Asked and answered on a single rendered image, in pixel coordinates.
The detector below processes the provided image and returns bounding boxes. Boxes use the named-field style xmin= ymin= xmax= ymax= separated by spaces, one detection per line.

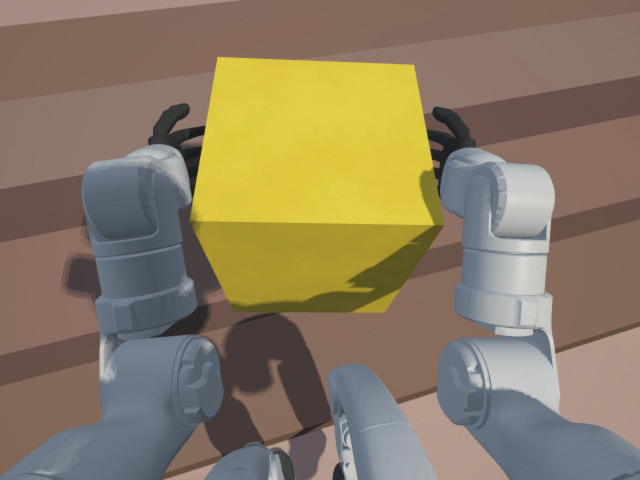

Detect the left robot forearm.
xmin=81 ymin=144 xmax=197 ymax=414

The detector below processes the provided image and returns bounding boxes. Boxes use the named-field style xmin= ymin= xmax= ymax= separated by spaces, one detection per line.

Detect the right robot hand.
xmin=426 ymin=107 xmax=476 ymax=199

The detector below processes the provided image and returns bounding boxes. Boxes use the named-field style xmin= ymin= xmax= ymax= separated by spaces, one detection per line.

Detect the right robot thigh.
xmin=327 ymin=363 xmax=438 ymax=480

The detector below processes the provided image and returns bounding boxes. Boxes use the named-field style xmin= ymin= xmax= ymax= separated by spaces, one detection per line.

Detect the right robot forearm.
xmin=440 ymin=148 xmax=560 ymax=401

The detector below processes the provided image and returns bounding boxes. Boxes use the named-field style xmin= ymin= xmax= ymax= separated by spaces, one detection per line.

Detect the robot left foot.
xmin=274 ymin=451 xmax=295 ymax=480

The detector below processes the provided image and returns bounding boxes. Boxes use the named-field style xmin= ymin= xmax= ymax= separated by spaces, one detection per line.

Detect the left robot hand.
xmin=148 ymin=103 xmax=206 ymax=196

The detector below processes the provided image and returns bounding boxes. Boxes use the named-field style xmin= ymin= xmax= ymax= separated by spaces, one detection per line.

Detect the right robot upper arm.
xmin=437 ymin=337 xmax=640 ymax=480

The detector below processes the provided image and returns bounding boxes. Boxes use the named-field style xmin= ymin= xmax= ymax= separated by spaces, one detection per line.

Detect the carton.
xmin=189 ymin=57 xmax=444 ymax=313

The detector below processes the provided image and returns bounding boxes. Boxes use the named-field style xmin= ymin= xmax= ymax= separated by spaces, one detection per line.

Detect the left robot upper arm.
xmin=0 ymin=334 xmax=224 ymax=480

